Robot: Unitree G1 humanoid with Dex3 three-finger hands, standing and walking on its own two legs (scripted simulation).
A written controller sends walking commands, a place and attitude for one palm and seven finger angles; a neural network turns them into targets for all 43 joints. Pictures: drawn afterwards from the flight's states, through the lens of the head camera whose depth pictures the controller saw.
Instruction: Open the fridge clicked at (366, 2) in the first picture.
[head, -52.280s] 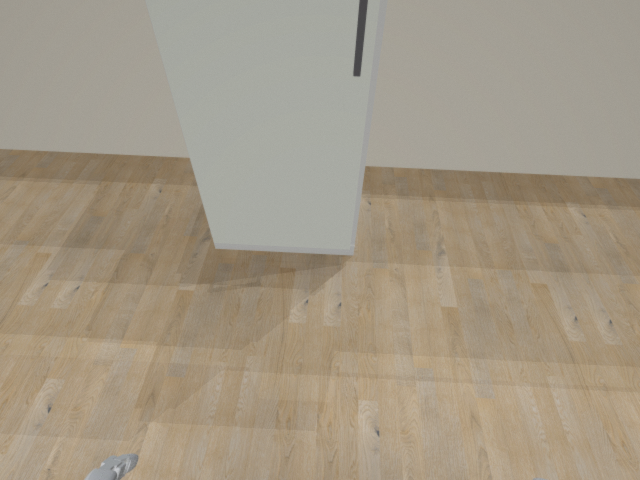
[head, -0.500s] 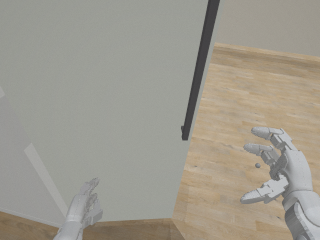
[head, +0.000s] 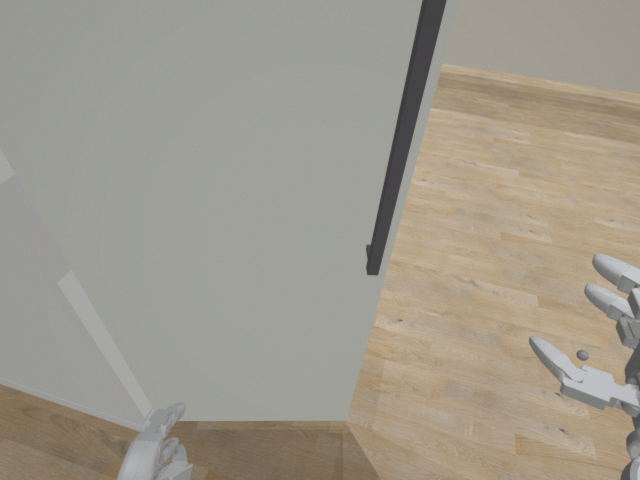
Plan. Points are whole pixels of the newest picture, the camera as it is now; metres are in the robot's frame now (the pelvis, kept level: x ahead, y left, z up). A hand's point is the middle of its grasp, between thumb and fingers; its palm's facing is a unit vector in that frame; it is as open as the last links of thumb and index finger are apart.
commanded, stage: draw the hand back to the body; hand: right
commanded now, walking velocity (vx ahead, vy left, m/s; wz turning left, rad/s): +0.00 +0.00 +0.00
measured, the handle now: (401, 123) +0.43 -0.08 +0.27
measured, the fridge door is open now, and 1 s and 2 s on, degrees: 73 73 73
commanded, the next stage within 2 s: step back with the hand held close in 0.58 s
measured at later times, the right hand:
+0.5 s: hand (626, 378) +0.19 -0.28 +0.15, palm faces +0.47 +0.82 -0.33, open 7.5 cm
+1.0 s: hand (613, 383) +0.18 -0.26 +0.15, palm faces +0.33 +0.81 -0.48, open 7.5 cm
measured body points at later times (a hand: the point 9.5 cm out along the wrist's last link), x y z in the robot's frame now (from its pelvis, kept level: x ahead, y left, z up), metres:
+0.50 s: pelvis +0.00 -0.01 +0.00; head -0.03 +0.00 +0.45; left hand +0.20 +0.20 -0.07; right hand +0.16 -0.32 +0.17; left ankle -0.01 +0.12 -0.74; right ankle +0.00 -0.10 -0.74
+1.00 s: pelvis -0.02 -0.01 +0.00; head +0.00 -0.01 +0.45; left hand +0.17 +0.23 -0.08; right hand +0.16 -0.31 +0.17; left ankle -0.01 +0.12 -0.74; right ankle +0.00 -0.10 -0.74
